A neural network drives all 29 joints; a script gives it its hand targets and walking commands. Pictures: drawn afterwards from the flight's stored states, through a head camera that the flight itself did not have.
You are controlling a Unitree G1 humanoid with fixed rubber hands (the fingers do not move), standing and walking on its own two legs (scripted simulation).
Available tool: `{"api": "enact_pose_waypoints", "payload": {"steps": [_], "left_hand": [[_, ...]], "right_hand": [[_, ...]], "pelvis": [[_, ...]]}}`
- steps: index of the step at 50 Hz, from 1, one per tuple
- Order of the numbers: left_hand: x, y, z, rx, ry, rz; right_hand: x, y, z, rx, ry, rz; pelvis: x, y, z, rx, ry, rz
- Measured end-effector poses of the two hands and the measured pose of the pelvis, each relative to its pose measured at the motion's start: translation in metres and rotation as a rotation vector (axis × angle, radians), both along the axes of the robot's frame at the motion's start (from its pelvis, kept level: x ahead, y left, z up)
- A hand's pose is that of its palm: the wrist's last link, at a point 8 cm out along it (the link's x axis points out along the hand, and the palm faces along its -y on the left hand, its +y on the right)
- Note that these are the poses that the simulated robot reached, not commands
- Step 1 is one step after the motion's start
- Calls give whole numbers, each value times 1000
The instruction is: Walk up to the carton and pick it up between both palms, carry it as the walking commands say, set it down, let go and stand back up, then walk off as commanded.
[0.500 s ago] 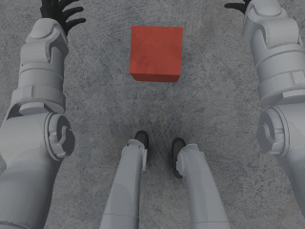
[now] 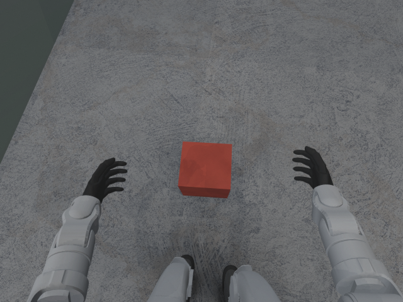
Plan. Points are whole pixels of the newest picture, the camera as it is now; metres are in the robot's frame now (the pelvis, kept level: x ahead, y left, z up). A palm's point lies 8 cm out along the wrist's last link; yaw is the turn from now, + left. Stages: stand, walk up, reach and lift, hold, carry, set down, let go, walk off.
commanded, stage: let go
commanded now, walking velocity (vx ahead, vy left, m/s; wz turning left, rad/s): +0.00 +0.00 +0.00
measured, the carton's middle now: (206, 171) +0.52 +0.06 -0.63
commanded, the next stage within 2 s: stand in 0.80 s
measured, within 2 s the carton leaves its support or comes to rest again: neither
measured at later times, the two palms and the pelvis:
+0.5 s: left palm (78, 276) +0.16 +0.24 -0.03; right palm (366, 274) +0.19 -0.23 -0.03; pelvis +0.00 +0.00 +0.03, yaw +0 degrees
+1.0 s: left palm (60, 267) +0.17 +0.28 -0.03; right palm (368, 265) +0.21 -0.23 -0.02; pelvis +0.02 +0.01 +0.03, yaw +0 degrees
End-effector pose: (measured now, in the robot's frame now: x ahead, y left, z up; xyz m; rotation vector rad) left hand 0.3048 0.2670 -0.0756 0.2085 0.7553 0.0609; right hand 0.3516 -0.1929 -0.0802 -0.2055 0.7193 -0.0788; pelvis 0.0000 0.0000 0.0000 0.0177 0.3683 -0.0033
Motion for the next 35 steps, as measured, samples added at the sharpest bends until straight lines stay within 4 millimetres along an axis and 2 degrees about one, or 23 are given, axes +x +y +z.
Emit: {"api": "enact_pose_waypoints", "payload": {"steps": [11,18,26,35], "left_hand": [[-86,-12,24,-12,16,4],[-127,-17,39,-12,14,22],[-147,-23,44,-21,20,33],[-154,-25,40,-36,36,36]], "right_hand": [[-91,-17,23,5,41,10],[-130,-28,42,12,14,4],[-163,-38,45,18,47,-11],[-173,-40,48,11,56,-15]], "pelvis": [[6,2,19,-6,-225,3],[6,-1,26,-1,-366,4],[2,-5,28,6,-484,2],[-3,-5,28,7,-532,1]]}}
